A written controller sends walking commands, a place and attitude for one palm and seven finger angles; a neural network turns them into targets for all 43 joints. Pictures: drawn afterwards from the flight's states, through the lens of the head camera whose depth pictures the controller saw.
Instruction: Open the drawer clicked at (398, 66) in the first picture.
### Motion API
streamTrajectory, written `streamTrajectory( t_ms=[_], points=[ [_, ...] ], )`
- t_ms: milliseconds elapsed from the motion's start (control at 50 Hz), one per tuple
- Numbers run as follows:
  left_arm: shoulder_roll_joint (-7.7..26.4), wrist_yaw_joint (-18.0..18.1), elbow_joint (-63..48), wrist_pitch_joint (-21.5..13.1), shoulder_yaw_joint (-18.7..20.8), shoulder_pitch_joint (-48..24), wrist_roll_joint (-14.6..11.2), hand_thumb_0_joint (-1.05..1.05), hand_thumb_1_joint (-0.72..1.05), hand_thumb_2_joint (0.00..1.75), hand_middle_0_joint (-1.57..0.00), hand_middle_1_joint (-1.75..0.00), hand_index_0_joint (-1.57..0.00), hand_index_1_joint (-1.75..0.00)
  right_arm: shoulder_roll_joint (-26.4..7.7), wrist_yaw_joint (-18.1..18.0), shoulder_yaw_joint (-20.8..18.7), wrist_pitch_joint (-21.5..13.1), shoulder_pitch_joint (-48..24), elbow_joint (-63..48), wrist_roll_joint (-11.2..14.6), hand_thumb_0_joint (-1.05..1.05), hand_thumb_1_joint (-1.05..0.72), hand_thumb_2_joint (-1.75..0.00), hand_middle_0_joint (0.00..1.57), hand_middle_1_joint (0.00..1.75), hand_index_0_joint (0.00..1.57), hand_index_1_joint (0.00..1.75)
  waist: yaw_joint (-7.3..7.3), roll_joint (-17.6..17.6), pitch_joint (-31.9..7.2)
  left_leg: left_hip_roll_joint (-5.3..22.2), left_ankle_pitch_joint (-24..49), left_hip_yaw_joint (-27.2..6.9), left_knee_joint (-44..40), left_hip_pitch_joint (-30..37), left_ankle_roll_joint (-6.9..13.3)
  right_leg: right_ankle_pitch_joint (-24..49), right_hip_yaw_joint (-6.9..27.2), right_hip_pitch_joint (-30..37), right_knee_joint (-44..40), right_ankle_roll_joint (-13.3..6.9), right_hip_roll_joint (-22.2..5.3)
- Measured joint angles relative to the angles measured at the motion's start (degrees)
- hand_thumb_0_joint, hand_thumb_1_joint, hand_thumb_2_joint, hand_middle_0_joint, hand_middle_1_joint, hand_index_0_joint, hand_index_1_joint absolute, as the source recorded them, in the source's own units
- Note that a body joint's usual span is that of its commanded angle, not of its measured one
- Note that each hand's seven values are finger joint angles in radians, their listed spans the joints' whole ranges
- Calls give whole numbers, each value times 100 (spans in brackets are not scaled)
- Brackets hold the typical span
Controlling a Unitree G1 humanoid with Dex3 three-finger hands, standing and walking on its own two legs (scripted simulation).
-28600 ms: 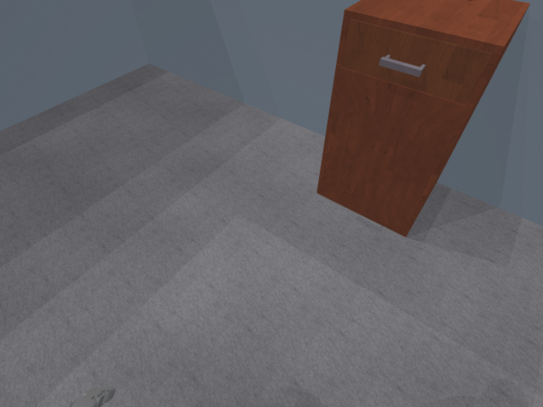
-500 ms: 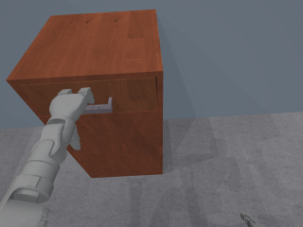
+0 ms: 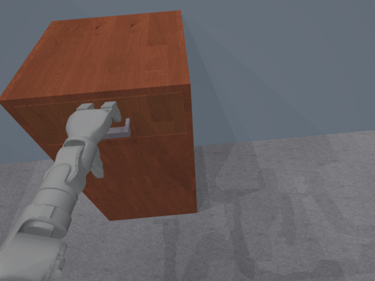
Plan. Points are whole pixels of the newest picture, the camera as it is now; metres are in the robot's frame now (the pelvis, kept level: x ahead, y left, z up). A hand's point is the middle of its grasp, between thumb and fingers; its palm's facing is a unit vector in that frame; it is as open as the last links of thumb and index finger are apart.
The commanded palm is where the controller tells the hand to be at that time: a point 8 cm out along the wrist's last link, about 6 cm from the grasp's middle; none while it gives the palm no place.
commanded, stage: re-aim the fingers above the handle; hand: left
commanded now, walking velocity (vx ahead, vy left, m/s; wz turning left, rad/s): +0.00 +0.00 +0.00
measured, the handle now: (106, 128) +0.50 +0.25 +0.01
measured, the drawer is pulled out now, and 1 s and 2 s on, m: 0.00 0.00 0.00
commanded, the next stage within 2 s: lower the fingers behind the handle in 1.56 s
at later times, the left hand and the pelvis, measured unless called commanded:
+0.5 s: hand (103, 135) +0.42 +0.21 +0.07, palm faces +0.03 -0.06 -1.00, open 13.8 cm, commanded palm +0.39 +0.24 +0.13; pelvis +0.00 +0.01 +0.00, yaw +0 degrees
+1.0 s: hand (106, 128) +0.44 +0.21 +0.09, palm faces +0.11 -0.04 -0.99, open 13.8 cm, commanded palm +0.40 +0.24 +0.13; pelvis +0.00 +0.01 +0.00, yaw -1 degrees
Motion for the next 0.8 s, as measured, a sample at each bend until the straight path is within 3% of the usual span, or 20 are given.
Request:
streamTrajectory(
  t_ms=[60, 160, 280, 400, 500, 600, 660, 720, 800],
  points=[
    [27, 263, 15, -169, 248, 29, 134, 0, -49, 30, -32, -120, -32, -120, 0, 10, -35, -28, -1, -6, -19, 1, -90, -89, 20, 30, 20, 30, -26, -27, 6, 24, -1, 51, 25, -61, -6, 13, 51, -90, 40, -6, 23],
    [216, 623, 310, 94, 443, -59, 229, 0, -49, 30, -32, -120, -32, -120, -5, 50, -50, -89, -2, 51, 1, 1, -90, -90, 20, 30, 20, 30, -8, -14, 14, 43, 22, 90, 20, -135, -7, 48, 90, -182, 42, -3, 41],
    [380, 267, 556, 487, 170, -152, 3, 0, -49, 30, -32, -120, -32, -120, -21, 40, -47, -120, 66, 86, 56, 1, -90, -90, 20, 30, 20, 30, 30, 21, -6, 16, 64, 9, -48, -110, 11, 89, 11, -95, -87, 13, 17],
    [102, -39, 35, 39, -223, -65, -109, 0, -49, 30, -32, -120, -32, -120, -29, -22, -80, -150, 39, 57, 9, 1, -90, -89, 20, 30, 20, 30, 56, -19, 5, -35, 21, -58, 1, -53, 46, 51, -56, 23, -102, 44, -33],
    [-124, 396, -91, -253, 3, -85, 130, 0, -49, 30, -32, -120, -32, -120, 20, 40, -59, -150, -153, 2, -26, 1, -90, -90, 20, 30, 20, 30, 15, -63, -17, -35, -32, 42, 75, -107, 64, 16, 44, -86, 9, 64, -35],
    [-96, 804, 149, 374, 183, -170, 234, 0, -49, 30, -32, -120, -32, -120, 91, 162, -9, -139, -229, -24, -22, 1, -90, -90, 20, 30, 20, 30, 45, -18, -42, -20, -13, 139, 16, -122, 71, 50, 142, -153, -10, 78, -21],
    [-31, 672, 313, 829, 95, -164, 167, 0, -49, 30, -32, -120, -32, -120, 102, 192, 38, -89, -199, -19, 16, 1, -90, -90, 20, 30, 20, 30, 75, 32, -65, -29, 16, 135, -61, -78, 79, 73, 138, -106, -84, 87, -29],
    [-18, 310, 287, 1067, -138, -107, -16, 0, -49, 30, -32, -120, -32, -120, 99, 159, 50, -52, -132, -23, 44, 1, -90, -89, 21, 30, 20, 30, 96, 60, -54, -53, 35, 73, -118, 4, 87, 78, 77, 13, -165, 93, -51],
    [-135, -94, -117, 789, -471, 18, -179, 0, -49, 30, -32, -120, -32, -120, 86, 56, 22, -68, -71, -29, 18, 1, -90, -89, 21, 30, 20, 30, 116, 25, -9, -90, 23, -26, -113, 92, 90, 44, -23, 156, -194, 95, -86]
  ],
)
